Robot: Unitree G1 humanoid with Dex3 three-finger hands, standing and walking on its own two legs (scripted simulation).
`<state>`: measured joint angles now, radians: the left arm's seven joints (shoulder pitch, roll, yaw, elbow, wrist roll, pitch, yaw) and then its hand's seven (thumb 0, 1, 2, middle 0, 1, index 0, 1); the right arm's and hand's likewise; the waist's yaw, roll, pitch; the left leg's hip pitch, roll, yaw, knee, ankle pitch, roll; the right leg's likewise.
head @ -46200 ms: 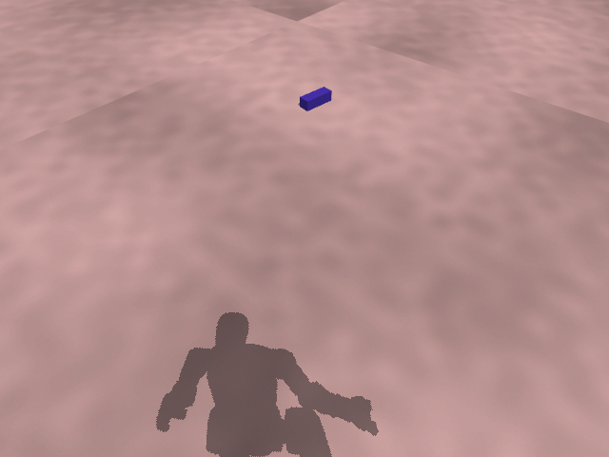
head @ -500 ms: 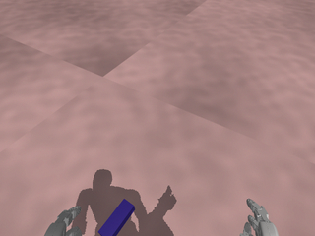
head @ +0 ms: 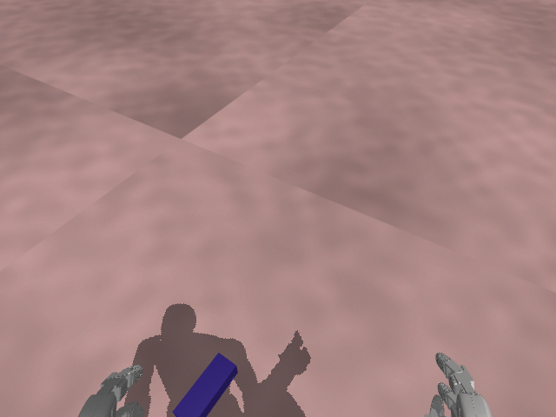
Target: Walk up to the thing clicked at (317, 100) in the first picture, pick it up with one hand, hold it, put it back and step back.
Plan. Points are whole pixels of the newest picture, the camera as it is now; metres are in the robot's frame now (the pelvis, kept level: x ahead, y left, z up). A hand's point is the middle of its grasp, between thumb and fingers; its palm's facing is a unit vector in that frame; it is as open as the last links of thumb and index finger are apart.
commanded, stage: home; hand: left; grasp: from above
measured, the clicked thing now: (207, 390) +0.39 +0.21 -0.68
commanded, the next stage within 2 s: stand in 0.16 s
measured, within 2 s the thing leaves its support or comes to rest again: neither
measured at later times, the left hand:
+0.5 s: hand out of the picture +0.12 +0.23 -0.10, palm faces +0.02 -0.94 -0.33, open 7.4 cm
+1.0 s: hand out of the picture +0.04 +0.24 -0.10, palm faces +0.04 -0.94 -0.33, open 7.4 cm
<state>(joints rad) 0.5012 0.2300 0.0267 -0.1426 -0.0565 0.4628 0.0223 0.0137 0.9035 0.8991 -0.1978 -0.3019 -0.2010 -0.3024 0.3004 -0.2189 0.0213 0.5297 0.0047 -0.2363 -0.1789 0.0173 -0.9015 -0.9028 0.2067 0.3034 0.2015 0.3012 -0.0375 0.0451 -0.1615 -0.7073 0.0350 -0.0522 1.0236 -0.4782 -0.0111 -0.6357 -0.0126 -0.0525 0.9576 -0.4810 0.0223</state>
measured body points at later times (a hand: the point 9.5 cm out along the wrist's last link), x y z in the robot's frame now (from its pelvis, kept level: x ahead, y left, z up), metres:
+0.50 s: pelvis -0.01 +0.00 +0.03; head +0.01 +0.01 +0.48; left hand +0.12 +0.28 -0.08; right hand +0.11 -0.28 -0.08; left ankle +0.02 +0.12 -0.68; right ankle +0.00 -0.14 -0.68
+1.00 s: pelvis +0.00 +0.00 +0.06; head +0.00 +0.00 +0.51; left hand +0.04 +0.29 -0.07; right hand +0.08 -0.27 -0.08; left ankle +0.02 +0.12 -0.68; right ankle +0.00 -0.14 -0.68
